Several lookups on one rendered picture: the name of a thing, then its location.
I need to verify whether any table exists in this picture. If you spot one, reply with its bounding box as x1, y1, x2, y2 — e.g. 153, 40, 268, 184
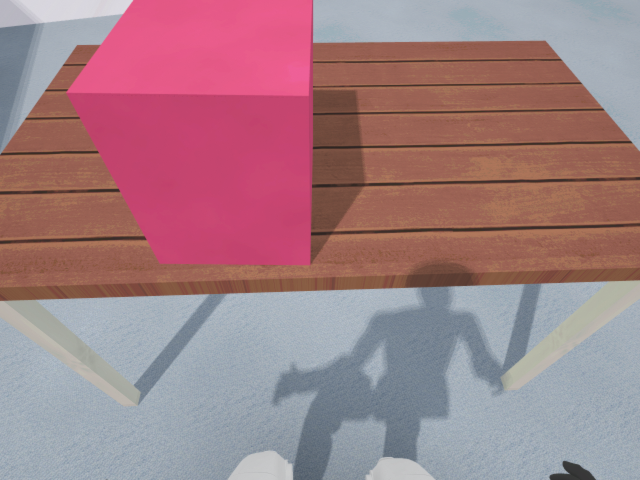
0, 41, 640, 407

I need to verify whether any right robot thigh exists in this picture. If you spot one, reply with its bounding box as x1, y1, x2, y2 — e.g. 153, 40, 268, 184
365, 458, 435, 480

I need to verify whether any carton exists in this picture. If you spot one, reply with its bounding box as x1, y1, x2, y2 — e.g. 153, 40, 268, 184
66, 0, 313, 265

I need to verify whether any robot thigh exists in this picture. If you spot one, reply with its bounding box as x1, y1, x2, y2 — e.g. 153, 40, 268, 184
365, 458, 435, 480
228, 452, 293, 480

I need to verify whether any left robot thigh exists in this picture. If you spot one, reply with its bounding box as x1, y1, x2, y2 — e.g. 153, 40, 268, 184
228, 452, 293, 480

